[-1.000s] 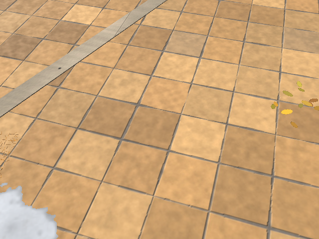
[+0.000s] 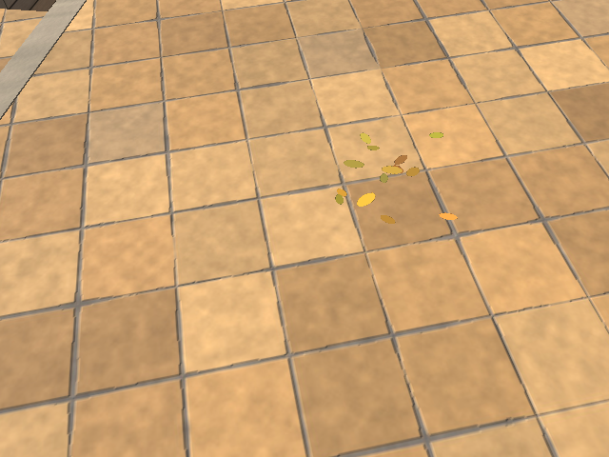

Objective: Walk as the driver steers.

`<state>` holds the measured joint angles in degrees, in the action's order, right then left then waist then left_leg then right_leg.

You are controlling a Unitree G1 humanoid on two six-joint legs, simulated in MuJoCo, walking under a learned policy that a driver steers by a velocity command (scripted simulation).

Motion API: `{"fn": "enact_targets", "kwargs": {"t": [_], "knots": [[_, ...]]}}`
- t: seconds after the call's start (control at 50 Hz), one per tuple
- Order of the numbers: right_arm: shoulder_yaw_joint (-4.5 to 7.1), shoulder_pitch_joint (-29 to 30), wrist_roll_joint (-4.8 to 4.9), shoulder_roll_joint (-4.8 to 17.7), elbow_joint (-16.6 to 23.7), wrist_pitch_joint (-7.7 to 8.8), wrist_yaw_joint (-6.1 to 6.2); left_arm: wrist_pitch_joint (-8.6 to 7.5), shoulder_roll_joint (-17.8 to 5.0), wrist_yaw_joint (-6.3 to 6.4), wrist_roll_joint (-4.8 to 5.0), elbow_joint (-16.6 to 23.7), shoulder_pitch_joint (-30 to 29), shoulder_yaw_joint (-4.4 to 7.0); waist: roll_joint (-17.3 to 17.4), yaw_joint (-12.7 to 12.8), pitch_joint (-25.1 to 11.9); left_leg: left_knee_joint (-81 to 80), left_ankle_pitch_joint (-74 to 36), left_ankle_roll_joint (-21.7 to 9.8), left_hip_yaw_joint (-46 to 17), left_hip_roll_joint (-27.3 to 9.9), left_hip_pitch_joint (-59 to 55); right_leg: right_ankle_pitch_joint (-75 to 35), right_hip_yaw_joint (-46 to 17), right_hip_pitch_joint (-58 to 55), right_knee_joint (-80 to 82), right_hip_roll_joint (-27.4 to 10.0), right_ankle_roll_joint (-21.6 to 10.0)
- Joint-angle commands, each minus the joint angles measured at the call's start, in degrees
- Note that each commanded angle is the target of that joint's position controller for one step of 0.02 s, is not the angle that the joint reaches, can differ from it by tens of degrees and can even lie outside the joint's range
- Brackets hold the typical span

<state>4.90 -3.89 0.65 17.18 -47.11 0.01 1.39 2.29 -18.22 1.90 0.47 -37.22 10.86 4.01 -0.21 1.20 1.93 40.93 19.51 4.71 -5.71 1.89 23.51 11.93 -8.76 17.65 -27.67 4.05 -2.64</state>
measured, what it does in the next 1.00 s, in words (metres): walks ahead: left foot, then right foot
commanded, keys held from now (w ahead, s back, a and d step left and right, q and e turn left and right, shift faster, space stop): e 0.08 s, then w+e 0.08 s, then w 0.14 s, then no key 0.34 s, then w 0.36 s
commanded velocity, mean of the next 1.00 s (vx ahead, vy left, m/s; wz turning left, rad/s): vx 0.20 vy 0.00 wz -0.23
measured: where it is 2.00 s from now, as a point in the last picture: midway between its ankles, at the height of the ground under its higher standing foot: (396, 355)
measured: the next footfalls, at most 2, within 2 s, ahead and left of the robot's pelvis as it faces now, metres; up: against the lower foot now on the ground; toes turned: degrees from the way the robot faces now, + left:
left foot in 0.08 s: +0.06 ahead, +0.14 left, +0.00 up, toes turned -9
right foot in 0.48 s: +0.14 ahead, -0.15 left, +0.00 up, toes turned -11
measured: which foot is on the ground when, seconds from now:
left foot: up 0.00-0.06, down 0.08-0.50, up 0.52-0.90, down 0.92-1.00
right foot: down 0.00-0.08, up 0.10-0.46, down 0.48-0.92, up 0.94-1.00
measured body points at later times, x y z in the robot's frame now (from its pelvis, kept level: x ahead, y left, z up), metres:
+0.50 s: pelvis +0.08 -0.02 -0.01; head +0.10 -0.03 +0.44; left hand +0.32 +0.19 -0.09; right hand +0.04 -0.31 -0.14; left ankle +0.02 +0.15 -0.74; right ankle +0.10 -0.14 -0.75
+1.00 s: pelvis +0.19 -0.02 +0.00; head +0.21 +0.00 +0.45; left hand +0.34 +0.23 -0.13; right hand +0.23 -0.32 -0.10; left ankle +0.20 +0.07 -0.74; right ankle +0.11 -0.14 -0.70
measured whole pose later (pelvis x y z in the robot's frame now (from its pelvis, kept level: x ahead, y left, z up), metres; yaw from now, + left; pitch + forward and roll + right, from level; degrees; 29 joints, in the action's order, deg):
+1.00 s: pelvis +0.19 -0.02 +0.00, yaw -11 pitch +1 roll -1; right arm 2.5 -12.7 0.5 16.7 -50.4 4.7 -0.7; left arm -2.3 -17.4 -0.4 1.4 -44.4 15.7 3.5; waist -2.2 -0.1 -0.6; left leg 28.9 16.1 -3.0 2.0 0.0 14.4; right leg 25.3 -0.9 19.0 -49.2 1.0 -1.9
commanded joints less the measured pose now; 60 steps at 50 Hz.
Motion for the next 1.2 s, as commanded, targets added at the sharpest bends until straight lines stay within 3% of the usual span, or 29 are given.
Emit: {"fn": "enact_targets", "kwargs": {"t": [0.02, 0.06, 0.08, 0.1, 0.12, 0.14, 0.16, 0.2, 0.28, 0.36, 0.42, 0.46, 0.48, 0.5, 0.52, 0.54, 0.56, 0.66, 0.72, 0.8, 0.86, 0.9, 0.92, 0.94, 0.96, 1.0, 1.04, 1.12, 1.2], "knots": [[1.17, 0.5, 0.27, 5.7, 3.5, 1.59, -0.70, -0.12, -10.1, -0.11, 0.36, 4.1, -1.1, 2.91, -9.7, 0.0, -7.2, -6.6, 0.3, -0.7, 0.2, 0.8, -0.8, -18.1, -18.7, -9.5, 4.9, -13.9, -9.7], [1.46, -3.2, 0.22, 6.1, 2.5, 2.14, -1.19, 0.28, -9.6, 0.06, 1.12, 4.6, -3.4, 2.74, -9.0, -2.6, -7.6, -18.5, -8.2, -2.1, 1.3, 0.6, -7.8, -17.2, -18.9, -8.2, 2.1, -11.5, -7.1], [2.03, -5.0, -0.17, 7.9, 1.9, 2.18, -1.12, 0.36, -8.3, 0.23, 1.11, 4.8, -2.8, 2.39, -6.9, -2.6, -8.2, -22.2, -14.1, -3.7, -0.8, -3.4, -14.2, -10.5, -17.3, -4.3, -0.6, -9.1, -4.5], [2.65, -6.5, -1.11, 11.4, 2.2, 1.81, -0.74, 0.32, -4.8, 0.03, 0.31, 4.6, 0.0, 1.40, 4.8, -1.1, -10.6, -24.1, -15.5, -8.5, -11.6, -15.1, -22.1, 10.0, -9.6, 4.1, -11.7, -2.9, -1.4], [3.14, -6.2, -2.47, 14.1, 1.7, 1.42, -0.75, -0.15, -6.0, -0.07, 0.81, 6.4, 0.7, 1.89, 16.7, 0.0, -7.0, -26.3, -13.4, -17.8, -24.7, -23.3, -21.4, 24.4, 0.0, 17.1, -21.3, 3.7, 1.3], [2.34, -4.4, -2.21, 11.0, 3.2, 1.81, -0.68, -0.70, -10.1, -0.10, 0.12, 5.6, 0.6, 2.81, 12.0, -1.1, -5.1, -27.9, -2.1, -20.0, -24.9, -24.6, -20.0, 21.0, -0.8, 20.5, -30.4, -1.7, 2.5], [1.60, -2.9, -1.41, 8.2, 3.8, 2.02, -0.32, -0.83, -11.3, -0.44, 0.42, 4.8, 0.1, 3.48, 9.9, -1.0, -3.6, -28.7, 6.5, -17.5, -20.2, -21.1, -19.3, 16.1, -0.2, 21.7, -33.0, -3.1, 2.9], [0.92, -3.1, 0.14, 7.0, 3.6, 2.40, 0.33, -0.82, -8.7, -0.69, -0.29, 4.1, -0.2, 2.94, 9.5, -2.0, -1.4, -29.7, 9.8, -14.8, -15.6, -17.2, -20.7, 10.5, 0.5, 24.9, -35.5, -3.8, 4.7], [0.62, -9.3, -0.50, 7.4, 1.6, 3.45, 0.25, -2.96, -4.0, -1.56, 0.36, 4.8, -3.4, 1.06, 8.1, -5.0, -0.1, -32.4, 5.4, -15.3, -9.4, -15.2, -21.8, 4.7, 4.1, 24.2, -28.6, -4.6, 5.6], [0.73, -9.0, -0.34, 9.3, 0.8, 3.44, -0.45, -4.25, -1.5, -2.00, -0.30, 5.8, -6.5, -0.45, 8.3, -5.4, 1.2, -30.8, -11.2, -15.4, -2.1, -13.8, -16.7, 3.6, 8.8, 13.2, -13.5, -5.9, 5.7], [1.09, -10.8, 0.32, 11.1, -0.4, 2.78, -1.28, -4.12, -3.1, -2.23, 0.27, 5.7, -4.6, -0.03, 9.5, -4.3, -0.8, -26.5, -21.8, -15.2, -1.4, -15.1, -15.4, 1.2, 10.4, 4.0, -5.8, -4.3, 4.5], [0.36, -10.0, 0.97, 9.5, -0.7, 2.59, -1.49, -3.60, -4.3, -2.00, 0.07, 3.9, 0.3, 0.76, 8.0, -1.0, -2.9, -21.6, -23.8, -12.3, -0.6, -14.0, -13.0, -6.6, 10.3, -6.9, 3.1, -3.0, 2.1], [-0.61, -10.7, 0.24, 7.1, -1.1, 2.97, -1.73, -3.23, -6.0, -1.39, -0.13, 3.6, 3.0, 1.40, 5.7, 0.7, -5.2, -16.3, -24.0, -9.3, 2.0, -11.4, -11.0, -11.1, 7.4, -14.1, 5.6, -5.2, 0.6], [-2.13, -11.0, -2.12, 3.3, 0.2, 3.43, -1.88, -2.84, -10.1, -0.65, -1.13, 3.9, 7.3, 2.01, -3.8, 1.4, -11.7, -3.7, -9.8, -5.1, 6.1, -7.2, -4.7, -29.5, -4.5, -24.7, 3.7, -16.4, -2.3], [-3.06, -14.6, -1.70, 0.6, 0.4, 3.44, -1.47, -2.36, -10.9, -0.70, -1.86, 3.4, 7.1, 1.77, -16.3, -0.3, -15.2, 5.7, 12.5, -2.0, 6.4, -3.4, 2.8, -32.3, -16.3, -26.5, 5.7, -25.8, -11.5], [-1.74, -12.8, -0.80, 6.0, -0.1, 2.51, -1.12, -2.60, -6.4, -1.39, -1.23, 2.9, 7.0, 0.74, -11.2, 1.2, -12.9, 12.8, 18.0, -0.7, 3.6, -4.8, 4.1, -26.5, -16.5, -22.6, 7.5, -24.4, -12.9], [-1.11, -11.7, -0.11, 7.5, -0.2, 1.84, -1.09, -3.02, -5.5, -1.82, -1.07, 2.7, 4.7, 0.25, -10.0, 0.6, -9.2, 16.7, 16.9, -0.7, 3.3, -5.5, 6.2, -24.6, -12.5, -19.6, 8.0, -22.2, -11.7], [-1.42, -12.9, -0.70, 4.2, -2.4, 0.05, 0.09, -3.82, -4.0, -1.78, -1.47, 1.4, -2.7, 0.03, -7.7, -3.1, -6.3, 8.3, 4.4, 0.2, 4.7, -6.0, -3.0, -21.7, -1.2, -7.3, 11.2, -15.2, -9.4], [-1.42, -7.5, -0.07, 5.0, -0.4, 0.79, -0.26, -3.58, -7.3, -1.47, -0.08, -0.6, 0.7, 1.35, -8.8, 0.1, -3.4, 4.5, 2.4, -1.9, 6.1, -5.3, 0.9, 8.4, -6.3, -7.7, 17.1, -16.6, -11.0], [-1.51, -3.1, 0.30, 5.1, 1.0, 2.92, -1.47, -4.69, -7.3, -1.53, 0.31, -2.1, 1.3, 1.55, -6.8, 0.7, -0.5, -3.3, -0.3, -5.6, 5.4, -6.0, 2.5, 13.1, -9.2, -9.3, 19.2, -18.6, -10.8], [-1.53, -5.7, 0.24, 4.5, -0.5, 4.15, -2.39, -4.56, -7.5, -1.84, 1.08, -2.6, -0.2, 1.63, -4.8, -2.0, -1.6, -10.9, -6.9, -7.3, 7.9, -4.1, -7.3, 12.2, -5.5, -5.0, 16.5, -16.6, -9.1], [-0.92, -12.2, 0.43, 5.4, -3.3, 4.27, -2.28, -4.44, -5.1, -2.11, 0.66, -2.9, -0.4, 0.79, -3.5, -5.1, -3.0, -13.8, -7.0, -8.2, 8.0, -3.1, -18.8, 13.8, -2.7, 1.7, 10.8, -13.5, -6.8], [-0.32, -17.1, 0.58, 7.8, -4.2, 4.30, -1.75, -4.69, -1.6, -2.37, 0.04, -2.3, -1.7, -0.37, 1.1, -7.1, -3.3, -18.2, -1.9, -10.4, -0.5, -9.3, -24.9, 13.4, 1.5, 7.8, 1.2, -9.8, -3.8], [1.05, -19.7, 0.54, 14.0, -4.5, 4.18, -1.49, -5.64, 1.6, -2.46, -0.27, 0.2, -2.1, -1.16, 14.4, -6.6, -3.4, -26.1, 10.5, -16.7, -19.1, -19.8, -31.0, 15.3, 11.1, 20.0, -15.9, -1.9, 0.5], [0.91, -21.1, -0.31, 13.1, -4.1, 4.72, -1.87, -6.41, -3.5, -2.03, 0.53, 0.9, -4.0, 0.00, 13.5, -8.8, -1.4, -30.8, 16.7, -21.9, -30.7, -24.8, -30.6, 22.7, 7.2, 27.9, -28.0, -2.4, 1.1], [-0.55, -15.6, -0.44, 8.3, -2.0, 5.70, -1.98, -7.07, -6.0, -2.39, 1.55, -0.4, -1.3, 0.89, 8.8, -5.4, 1.1, -30.6, 15.1, -19.0, -23.2, -20.9, -29.6, 13.1, 4.5, 31.8, -34.1, -7.2, -0.1], [-1.17, -13.6, -0.37, 6.9, -1.3, 5.74, -2.00, -7.28, -5.3, -2.61, 0.37, -0.5, -2.5, 1.01, 6.8, -4.5, 2.1, -31.9, 3.2, -16.8, -15.8, -18.3, -27.4, 5.3, 4.8, 30.7, -31.2, -9.7, 0.4], [-1.24, -14.6, -0.56, 7.5, -1.6, 5.27, -1.47, -6.89, -2.0, -3.09, 0.05, 0.3, -5.4, 0.20, 5.3, -4.4, 1.5, -33.4, -16.9, -16.0, -4.7, -14.0, -24.1, -4.8, 8.2, 26.1, -22.5, -9.3, 3.5], [-1.14, -17.4, -0.23, 8.5, -2.6, 4.84, -0.88, -7.16, 0.6, -3.82, 0.49, 2.3, -12.2, -1.04, 5.2, -6.6, 3.0, -34.3, -20.7, -14.9, 1.3, -11.9, -20.1, -14.3, 10.6, 18.7, -8.5, -7.3, 4.1]]}}
Keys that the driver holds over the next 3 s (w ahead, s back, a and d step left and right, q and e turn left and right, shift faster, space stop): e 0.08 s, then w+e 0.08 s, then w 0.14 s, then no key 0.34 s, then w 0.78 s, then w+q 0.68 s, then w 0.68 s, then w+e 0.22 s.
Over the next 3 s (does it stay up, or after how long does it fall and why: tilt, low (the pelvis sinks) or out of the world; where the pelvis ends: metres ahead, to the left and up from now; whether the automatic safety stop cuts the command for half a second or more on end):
stays up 1.31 -0.02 -0.02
